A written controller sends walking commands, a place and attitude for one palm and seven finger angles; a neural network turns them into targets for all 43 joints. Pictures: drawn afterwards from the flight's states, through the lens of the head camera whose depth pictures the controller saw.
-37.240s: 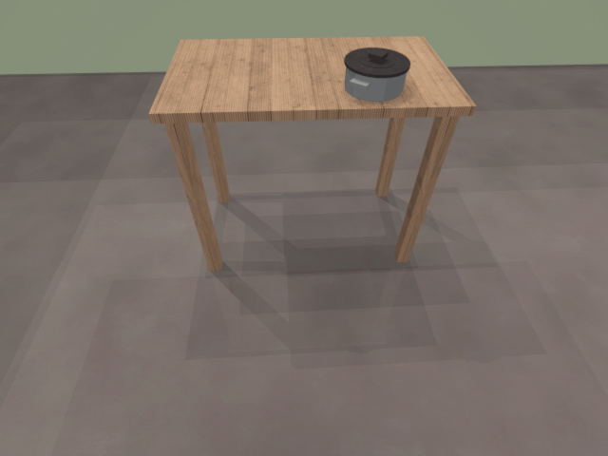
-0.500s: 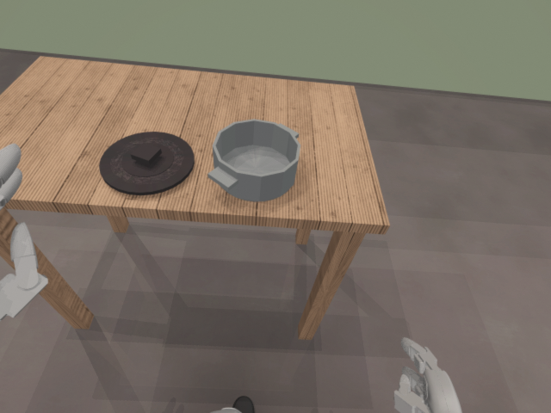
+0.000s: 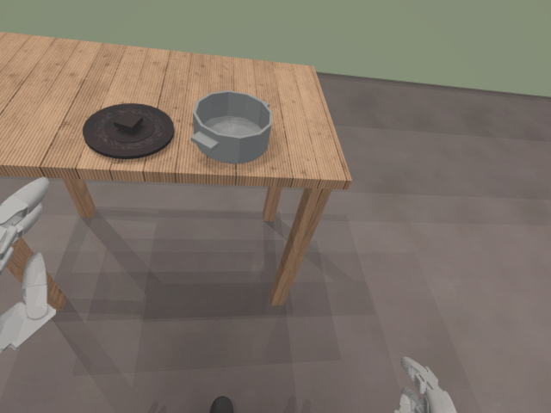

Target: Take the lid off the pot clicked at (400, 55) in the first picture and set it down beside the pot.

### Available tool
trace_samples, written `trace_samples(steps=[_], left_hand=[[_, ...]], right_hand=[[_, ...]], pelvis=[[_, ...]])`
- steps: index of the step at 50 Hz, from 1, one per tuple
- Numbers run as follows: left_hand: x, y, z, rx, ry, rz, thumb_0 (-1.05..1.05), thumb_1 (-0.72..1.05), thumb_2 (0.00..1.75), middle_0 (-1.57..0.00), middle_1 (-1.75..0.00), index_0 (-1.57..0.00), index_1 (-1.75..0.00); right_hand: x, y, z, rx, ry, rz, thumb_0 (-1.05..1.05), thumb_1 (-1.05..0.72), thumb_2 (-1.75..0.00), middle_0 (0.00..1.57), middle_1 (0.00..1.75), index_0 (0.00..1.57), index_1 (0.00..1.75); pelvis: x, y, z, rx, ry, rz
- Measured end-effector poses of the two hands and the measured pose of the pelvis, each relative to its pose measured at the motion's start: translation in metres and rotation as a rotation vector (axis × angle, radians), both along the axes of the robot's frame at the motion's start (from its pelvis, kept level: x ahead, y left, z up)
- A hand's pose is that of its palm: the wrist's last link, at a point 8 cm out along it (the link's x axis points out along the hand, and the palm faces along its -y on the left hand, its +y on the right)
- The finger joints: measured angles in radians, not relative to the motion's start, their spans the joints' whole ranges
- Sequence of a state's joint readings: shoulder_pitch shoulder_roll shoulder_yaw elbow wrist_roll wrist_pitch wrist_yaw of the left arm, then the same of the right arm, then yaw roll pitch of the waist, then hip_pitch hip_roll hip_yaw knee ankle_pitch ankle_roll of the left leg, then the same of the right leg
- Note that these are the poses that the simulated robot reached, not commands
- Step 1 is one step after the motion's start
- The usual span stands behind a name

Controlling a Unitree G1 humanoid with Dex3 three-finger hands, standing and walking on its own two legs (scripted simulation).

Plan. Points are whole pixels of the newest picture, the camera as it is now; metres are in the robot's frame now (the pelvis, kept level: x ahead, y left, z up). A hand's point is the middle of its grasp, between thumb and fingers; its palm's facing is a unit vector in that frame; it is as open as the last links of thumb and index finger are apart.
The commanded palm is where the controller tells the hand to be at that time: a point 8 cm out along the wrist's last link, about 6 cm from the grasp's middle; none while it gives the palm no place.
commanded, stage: stop stepping back and stand still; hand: left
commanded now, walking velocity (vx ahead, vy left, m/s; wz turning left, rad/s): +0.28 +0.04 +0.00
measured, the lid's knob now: (128, 121) +0.66 +0.33 +0.00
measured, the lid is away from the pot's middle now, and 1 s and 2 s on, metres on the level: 0.22 0.22 0.22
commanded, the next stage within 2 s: let the arm hang, fingers relaxed in 1.80 s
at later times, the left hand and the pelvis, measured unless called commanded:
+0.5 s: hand out of the picture +0.09 +0.23 +0.18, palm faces +0.30 -0.82 -0.49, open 7.4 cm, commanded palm +0.03 +0.29 +0.18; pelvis -0.08 +0.01 -0.02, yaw +3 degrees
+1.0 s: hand out of the picture +0.03 +0.17 -0.18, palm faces +0.26 -0.95 -0.15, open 6.9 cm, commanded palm none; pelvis -0.04 -0.01 -0.03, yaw +12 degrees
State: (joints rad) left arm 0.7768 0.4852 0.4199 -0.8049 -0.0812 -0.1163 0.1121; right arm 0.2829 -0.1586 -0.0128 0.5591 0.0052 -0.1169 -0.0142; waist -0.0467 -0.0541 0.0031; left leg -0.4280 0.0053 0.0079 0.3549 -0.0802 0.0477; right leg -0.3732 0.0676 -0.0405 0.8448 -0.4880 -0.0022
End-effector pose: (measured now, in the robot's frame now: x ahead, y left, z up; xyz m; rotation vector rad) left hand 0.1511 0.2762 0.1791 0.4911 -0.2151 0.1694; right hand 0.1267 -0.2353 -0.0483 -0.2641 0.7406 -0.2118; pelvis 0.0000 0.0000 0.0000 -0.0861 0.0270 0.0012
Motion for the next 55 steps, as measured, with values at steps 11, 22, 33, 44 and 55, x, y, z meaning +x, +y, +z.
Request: trace_samples(steps=[11,22,33,44,55], left_hand=[[-0.094,0.029,0.034,0.049,-0.321,0.205,0.01,0.88,0.90,-0.22,-0.31,-0.21,-0.31],[-0.081,0.011,-0.009,-0.036,-0.114,0.072,0.02,0.89,0.90,-0.21,-0.30,-0.20,-0.30],[-0.100,0.028,0.027,0.159,-0.180,0.230,0.00,0.88,0.90,-0.22,-0.31,-0.21,-0.31],[-0.097,-0.011,-0.306,-0.432,1.042,0.371,0.01,0.91,0.90,-0.19,-0.30,-0.19,-0.30],[-0.164,-0.046,-0.312,-0.488,1.289,0.512,-0.08,0.97,0.90,-0.21,-0.30,-0.21,-0.30]], right_hand=[[-0.028,0.013,-0.041,0.056,0.033,0.067,0.01,-0.90,-0.90,0.20,0.29,0.21,0.30],[-0.046,0.048,-0.022,0.110,-0.130,0.094,0.01,-0.90,-0.90,0.20,0.29,0.20,0.30],[-0.050,0.018,-0.062,0.104,0.100,0.111,0.01,-0.90,-0.90,0.20,0.30,0.21,0.30],[-0.072,0.009,-0.109,0.067,0.342,0.136,0.01,-0.91,-0.90,0.20,0.29,0.20,0.30],[-0.077,-0.001,-0.104,0.098,0.554,0.074,0.01,-0.91,-0.90,0.20,0.29,0.20,0.30]], pelvis=[[-0.052,0.007,-0.018,0.051,0.010,0.065],[-0.085,0.013,-0.021,0.105,-0.018,0.040],[-0.071,0.010,-0.016,0.084,-0.022,0.107],[-0.053,0.007,-0.041,0.146,0.017,0.191],[-0.034,-0.009,-0.010,0.124,0.028,0.187]])
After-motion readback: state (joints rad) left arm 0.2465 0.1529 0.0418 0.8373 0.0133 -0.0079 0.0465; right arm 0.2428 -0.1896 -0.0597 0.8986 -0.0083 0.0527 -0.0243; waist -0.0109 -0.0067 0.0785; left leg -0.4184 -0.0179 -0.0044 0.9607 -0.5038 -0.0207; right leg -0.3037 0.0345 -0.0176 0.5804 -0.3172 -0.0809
